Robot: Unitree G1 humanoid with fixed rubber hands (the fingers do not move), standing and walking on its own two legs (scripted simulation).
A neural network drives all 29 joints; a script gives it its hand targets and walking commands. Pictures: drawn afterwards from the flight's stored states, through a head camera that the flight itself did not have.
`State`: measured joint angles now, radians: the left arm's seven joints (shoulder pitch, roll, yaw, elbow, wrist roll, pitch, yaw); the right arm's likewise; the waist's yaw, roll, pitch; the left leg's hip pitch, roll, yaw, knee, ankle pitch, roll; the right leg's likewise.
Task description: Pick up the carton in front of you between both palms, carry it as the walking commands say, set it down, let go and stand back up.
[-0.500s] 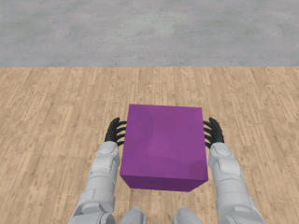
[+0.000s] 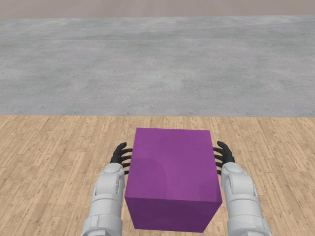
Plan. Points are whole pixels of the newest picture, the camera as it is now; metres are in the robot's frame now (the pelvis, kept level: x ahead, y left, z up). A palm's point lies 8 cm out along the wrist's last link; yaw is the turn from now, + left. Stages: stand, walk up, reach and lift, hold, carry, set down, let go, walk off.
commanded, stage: reach and lift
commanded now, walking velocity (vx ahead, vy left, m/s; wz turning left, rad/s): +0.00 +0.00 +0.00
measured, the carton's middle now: (170, 181) +0.29 +0.00 -0.05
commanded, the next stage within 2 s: hold in 0.90 s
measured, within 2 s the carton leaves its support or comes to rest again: neither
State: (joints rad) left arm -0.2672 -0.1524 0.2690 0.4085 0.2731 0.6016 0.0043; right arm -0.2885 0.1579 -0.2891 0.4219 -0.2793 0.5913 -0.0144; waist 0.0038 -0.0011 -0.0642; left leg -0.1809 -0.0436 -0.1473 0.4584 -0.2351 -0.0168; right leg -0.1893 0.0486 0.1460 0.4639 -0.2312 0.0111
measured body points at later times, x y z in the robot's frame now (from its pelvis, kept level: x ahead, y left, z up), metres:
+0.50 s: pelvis +0.00 +0.00 +0.00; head -0.03 +0.00 +0.45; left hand +0.30 +0.15 +0.02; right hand +0.31 -0.15 +0.03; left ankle +0.01 +0.13 -0.74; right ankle +0.02 -0.13 -0.74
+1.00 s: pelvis +0.01 +0.00 +0.01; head -0.03 +0.00 +0.45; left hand +0.30 +0.15 +0.04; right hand +0.31 -0.15 +0.04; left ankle +0.01 +0.13 -0.74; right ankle +0.02 -0.13 -0.74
